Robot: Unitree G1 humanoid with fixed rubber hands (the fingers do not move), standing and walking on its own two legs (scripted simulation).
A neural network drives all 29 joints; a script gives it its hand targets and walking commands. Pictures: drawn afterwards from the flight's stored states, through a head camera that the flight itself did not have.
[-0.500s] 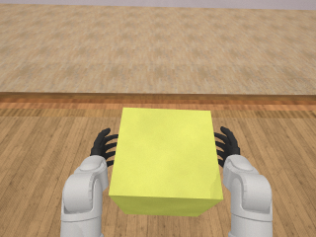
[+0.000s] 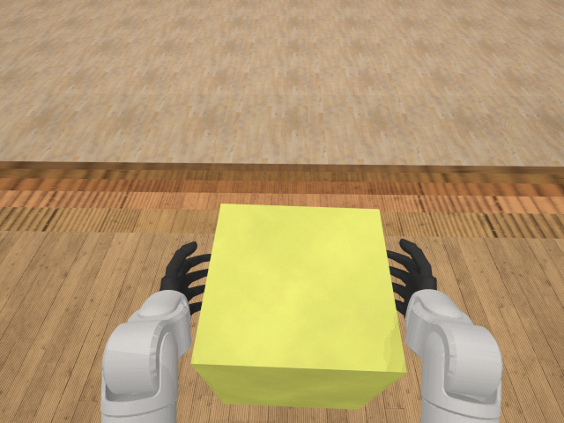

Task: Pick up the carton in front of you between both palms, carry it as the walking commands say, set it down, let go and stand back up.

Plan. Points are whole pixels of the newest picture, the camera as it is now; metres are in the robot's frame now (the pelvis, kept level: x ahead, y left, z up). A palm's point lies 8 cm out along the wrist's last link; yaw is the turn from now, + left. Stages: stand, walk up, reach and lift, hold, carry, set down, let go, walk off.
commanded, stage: carry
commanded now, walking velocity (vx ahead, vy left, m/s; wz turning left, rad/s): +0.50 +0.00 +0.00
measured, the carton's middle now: (295, 314) +0.27 +0.00 +0.01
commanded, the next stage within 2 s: none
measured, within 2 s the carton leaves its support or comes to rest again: neither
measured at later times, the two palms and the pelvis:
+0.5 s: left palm (225, 138) +0.60 +0.15 +0.07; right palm (381, 148) +0.57 -0.15 +0.07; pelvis +0.34 +0.03 +0.00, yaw -5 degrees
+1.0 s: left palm (258, 54) +0.92 +0.11 +0.09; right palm (377, 56) +0.92 -0.19 +0.08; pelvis +0.58 -0.02 -0.02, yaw -2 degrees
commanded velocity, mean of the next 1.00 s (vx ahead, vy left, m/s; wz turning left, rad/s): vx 0.27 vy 0.00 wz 0.00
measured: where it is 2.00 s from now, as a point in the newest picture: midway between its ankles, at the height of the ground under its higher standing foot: (297, 316)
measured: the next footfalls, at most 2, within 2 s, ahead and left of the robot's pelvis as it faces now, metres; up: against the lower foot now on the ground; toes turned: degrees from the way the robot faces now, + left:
left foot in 0.36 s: +0.43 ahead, +0.10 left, +0.00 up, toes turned +9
right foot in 0.78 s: +0.70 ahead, -0.11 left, +0.00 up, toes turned -11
